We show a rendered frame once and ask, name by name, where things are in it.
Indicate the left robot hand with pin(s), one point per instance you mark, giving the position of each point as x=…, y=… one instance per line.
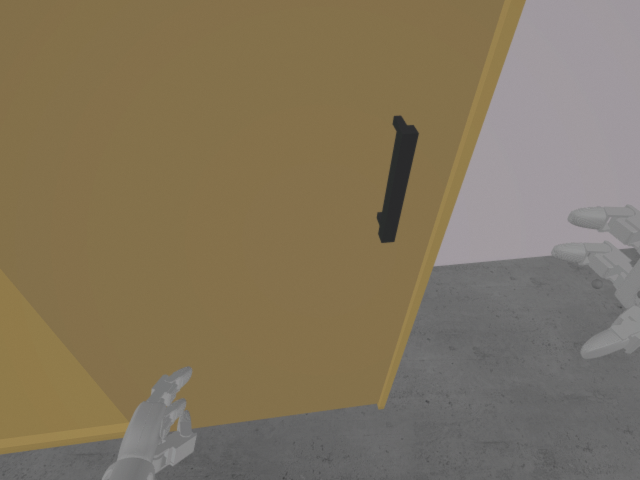
x=151, y=423

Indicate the left robot forearm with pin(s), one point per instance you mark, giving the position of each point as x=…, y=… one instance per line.
x=130, y=469

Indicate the handle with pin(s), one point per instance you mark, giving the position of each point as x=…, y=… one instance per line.
x=402, y=158

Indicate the right robot hand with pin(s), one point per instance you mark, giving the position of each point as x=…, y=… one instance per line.
x=610, y=263

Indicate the wardrobe door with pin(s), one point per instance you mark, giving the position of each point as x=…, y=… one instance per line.
x=43, y=388
x=196, y=183

